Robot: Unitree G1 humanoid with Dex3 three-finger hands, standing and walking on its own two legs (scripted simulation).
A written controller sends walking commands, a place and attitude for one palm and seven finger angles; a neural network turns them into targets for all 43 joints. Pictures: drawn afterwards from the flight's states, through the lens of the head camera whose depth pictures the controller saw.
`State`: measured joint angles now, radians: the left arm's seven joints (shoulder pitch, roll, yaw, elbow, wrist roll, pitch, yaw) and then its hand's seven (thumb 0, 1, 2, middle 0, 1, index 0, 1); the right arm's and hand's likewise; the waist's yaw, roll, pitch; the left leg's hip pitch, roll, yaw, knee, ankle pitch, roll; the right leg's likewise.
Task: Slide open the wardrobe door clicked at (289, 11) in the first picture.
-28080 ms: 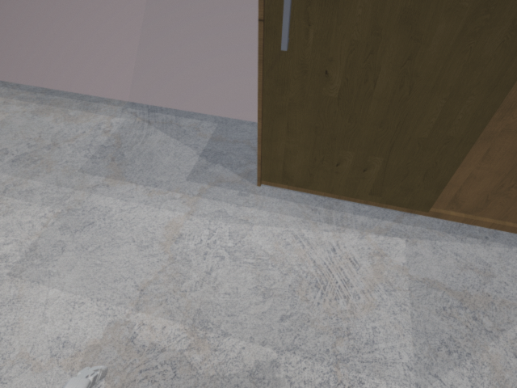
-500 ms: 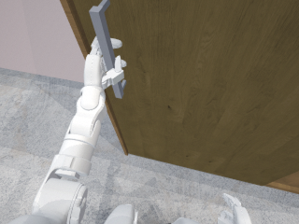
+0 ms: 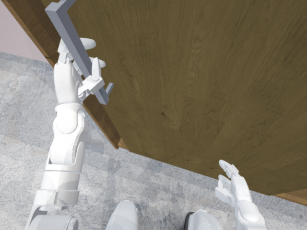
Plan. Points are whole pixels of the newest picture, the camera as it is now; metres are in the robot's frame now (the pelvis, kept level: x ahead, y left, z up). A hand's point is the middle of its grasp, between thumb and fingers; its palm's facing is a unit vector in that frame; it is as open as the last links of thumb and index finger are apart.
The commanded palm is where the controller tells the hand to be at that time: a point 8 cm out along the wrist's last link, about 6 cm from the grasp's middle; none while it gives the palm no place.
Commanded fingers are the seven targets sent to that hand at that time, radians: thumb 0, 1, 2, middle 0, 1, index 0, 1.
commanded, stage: step sideways, sliding the door along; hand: left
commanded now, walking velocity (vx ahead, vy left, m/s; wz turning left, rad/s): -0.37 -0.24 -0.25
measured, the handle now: (91, 60) +0.42 +0.21 +0.15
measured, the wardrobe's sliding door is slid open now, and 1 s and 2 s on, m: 0.09 0.46 0.67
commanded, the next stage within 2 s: none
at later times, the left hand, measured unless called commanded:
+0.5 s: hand (175, 96) +0.35 +0.02 +0.15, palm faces +0.27 -0.96 -0.08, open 6.4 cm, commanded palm +0.31 +0.00 +0.15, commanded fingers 0.00 0.90 0.90 -0.45 -1.40 -0.45 -1.40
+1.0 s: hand (286, 127) +0.31 -0.18 +0.15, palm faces +0.04 -0.99 -0.10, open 6.1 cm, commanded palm +0.28 -0.18 +0.15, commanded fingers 0.00 0.90 0.90 -0.45 -1.40 -0.45 -1.40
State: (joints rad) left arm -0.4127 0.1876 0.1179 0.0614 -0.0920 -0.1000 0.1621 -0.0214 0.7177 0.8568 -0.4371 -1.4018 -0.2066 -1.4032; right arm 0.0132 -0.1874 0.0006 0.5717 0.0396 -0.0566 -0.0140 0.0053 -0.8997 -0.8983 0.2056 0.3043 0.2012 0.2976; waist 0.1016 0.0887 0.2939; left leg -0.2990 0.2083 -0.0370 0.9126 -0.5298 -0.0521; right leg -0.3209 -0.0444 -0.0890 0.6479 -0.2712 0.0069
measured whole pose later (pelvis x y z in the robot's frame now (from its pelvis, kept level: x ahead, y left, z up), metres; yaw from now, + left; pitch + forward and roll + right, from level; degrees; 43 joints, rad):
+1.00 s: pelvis -0.05 -0.28 +0.00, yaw -10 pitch -2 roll -2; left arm -0.23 0.18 0.03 -0.09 -0.05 -0.09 0.15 -0.01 0.76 0.83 -0.43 -1.40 -0.21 -1.38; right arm 0.12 -0.15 0.02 0.55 0.03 -0.10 0.01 0.01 -0.90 -0.90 0.20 0.30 0.20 0.30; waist 0.10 0.06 0.20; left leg -0.26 0.34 0.09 0.61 -0.29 -0.12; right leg -0.25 -0.03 -0.06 0.56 -0.27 0.06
